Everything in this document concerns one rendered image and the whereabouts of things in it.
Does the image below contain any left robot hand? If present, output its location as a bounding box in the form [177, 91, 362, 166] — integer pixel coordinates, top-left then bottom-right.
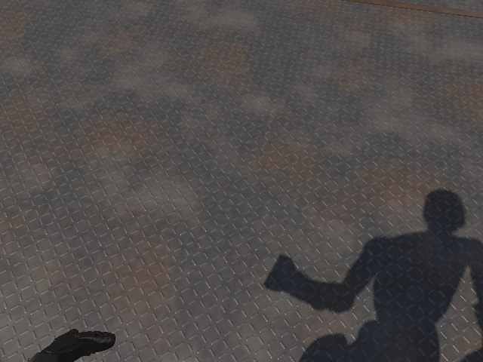
[27, 329, 115, 362]

